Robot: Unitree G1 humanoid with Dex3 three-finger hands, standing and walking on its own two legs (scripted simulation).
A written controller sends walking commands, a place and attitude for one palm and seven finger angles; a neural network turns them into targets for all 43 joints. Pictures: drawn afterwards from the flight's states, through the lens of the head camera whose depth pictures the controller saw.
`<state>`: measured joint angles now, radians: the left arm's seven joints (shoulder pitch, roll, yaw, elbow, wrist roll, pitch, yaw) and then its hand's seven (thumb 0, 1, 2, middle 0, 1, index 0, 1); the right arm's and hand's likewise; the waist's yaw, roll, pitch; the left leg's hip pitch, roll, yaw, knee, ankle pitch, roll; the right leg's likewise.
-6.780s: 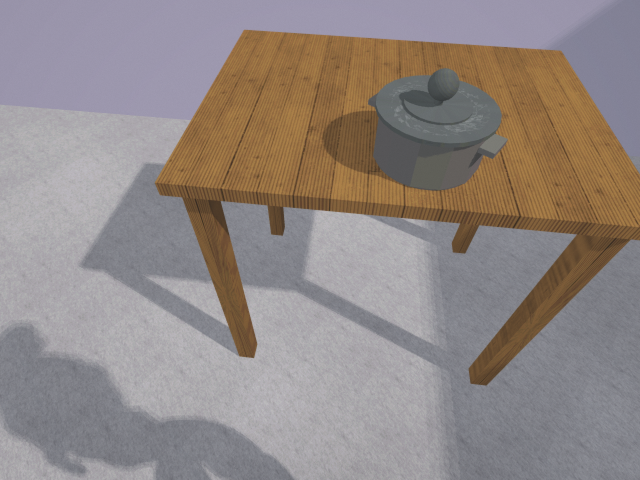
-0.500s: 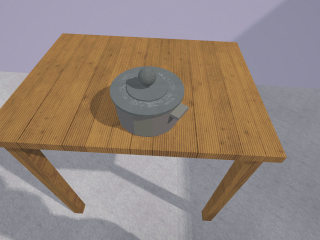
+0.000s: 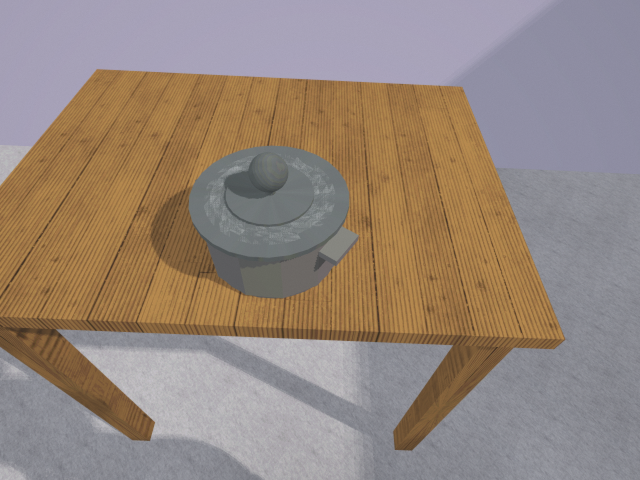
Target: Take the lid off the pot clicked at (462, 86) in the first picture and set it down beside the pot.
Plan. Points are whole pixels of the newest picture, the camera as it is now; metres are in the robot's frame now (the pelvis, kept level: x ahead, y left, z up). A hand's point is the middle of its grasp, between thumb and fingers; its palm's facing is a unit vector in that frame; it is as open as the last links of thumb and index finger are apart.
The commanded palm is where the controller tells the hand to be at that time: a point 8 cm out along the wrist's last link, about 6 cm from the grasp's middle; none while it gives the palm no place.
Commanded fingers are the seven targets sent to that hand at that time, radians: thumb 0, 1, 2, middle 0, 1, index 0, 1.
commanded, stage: look again from close up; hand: left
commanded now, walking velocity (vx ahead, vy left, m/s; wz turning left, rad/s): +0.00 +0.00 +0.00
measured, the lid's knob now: (268, 172) +0.43 +0.10 +0.16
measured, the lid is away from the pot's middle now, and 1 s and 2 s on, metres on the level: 0.00 0.00 0.00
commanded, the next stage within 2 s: shuffle to correct the standing spot in 0.46 s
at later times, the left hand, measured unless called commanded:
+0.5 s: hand out of the picture +0.01 +0.16 -0.18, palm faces +0.02 -0.99 -0.17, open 7.4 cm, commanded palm none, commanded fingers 0.00 0.90 0.90 -0.20 -0.30 -0.20 -0.30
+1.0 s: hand out of the picture -0.02 +0.17 -0.18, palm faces +0.01 -0.98 -0.22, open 7.4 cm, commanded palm none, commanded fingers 0.00 0.90 0.90 -0.20 -0.30 -0.20 -0.30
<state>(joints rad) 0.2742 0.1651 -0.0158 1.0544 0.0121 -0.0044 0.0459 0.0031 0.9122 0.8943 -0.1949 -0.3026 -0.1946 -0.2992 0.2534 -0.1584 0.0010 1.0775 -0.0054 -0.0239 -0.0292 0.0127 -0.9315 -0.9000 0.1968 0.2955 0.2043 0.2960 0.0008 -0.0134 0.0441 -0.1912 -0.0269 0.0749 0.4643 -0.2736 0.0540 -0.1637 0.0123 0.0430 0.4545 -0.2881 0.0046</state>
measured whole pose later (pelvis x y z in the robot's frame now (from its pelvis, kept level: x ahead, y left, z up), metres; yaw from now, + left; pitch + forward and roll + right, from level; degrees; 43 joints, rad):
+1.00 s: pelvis -0.03 -0.02 -0.01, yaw -1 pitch -1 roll +1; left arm 0.28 0.19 0.02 1.01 0.02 0.05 0.04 0.00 0.91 0.89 -0.19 -0.30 -0.19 -0.30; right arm 0.21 -0.14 -0.03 1.07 -0.01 0.01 -0.04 0.01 -0.93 -0.90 0.20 0.30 0.21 0.30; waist 0.01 -0.04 0.09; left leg -0.25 -0.01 0.09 0.52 -0.26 0.04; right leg -0.26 0.01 0.03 0.57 -0.30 -0.01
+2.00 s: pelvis -0.02 +0.01 +0.00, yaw -2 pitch +0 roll +0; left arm 0.25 0.15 0.00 1.05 0.01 0.02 0.05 0.00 0.90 0.89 -0.19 -0.30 -0.19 -0.30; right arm 0.30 -0.16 0.02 1.05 -0.01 -0.02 -0.04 0.01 -0.92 -0.90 0.20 0.30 0.20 0.30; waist 0.00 0.02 0.05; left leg -0.15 -0.08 0.05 0.47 -0.33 0.09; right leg -0.24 -0.02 0.04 0.53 -0.30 0.02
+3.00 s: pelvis -0.01 -0.03 +0.00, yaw -2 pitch -1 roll +0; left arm 0.26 0.16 -0.01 1.08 0.01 0.00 0.05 0.00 0.91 0.89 -0.20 -0.30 -0.20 -0.30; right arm 0.28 -0.12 0.01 1.13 -0.01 -0.02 -0.04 0.01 -0.91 -0.90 0.20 0.30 0.20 0.30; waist 0.00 0.00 0.07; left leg -0.10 -0.02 0.03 0.42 -0.31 0.02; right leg -0.17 0.05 0.01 0.44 -0.26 -0.04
